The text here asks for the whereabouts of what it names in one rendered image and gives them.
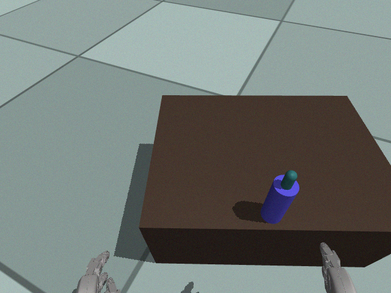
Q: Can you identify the right robot hand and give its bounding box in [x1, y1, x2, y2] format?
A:
[320, 242, 357, 293]

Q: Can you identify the left robot hand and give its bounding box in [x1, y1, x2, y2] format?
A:
[76, 251, 120, 293]

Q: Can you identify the bottle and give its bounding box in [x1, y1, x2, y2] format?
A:
[260, 170, 299, 224]

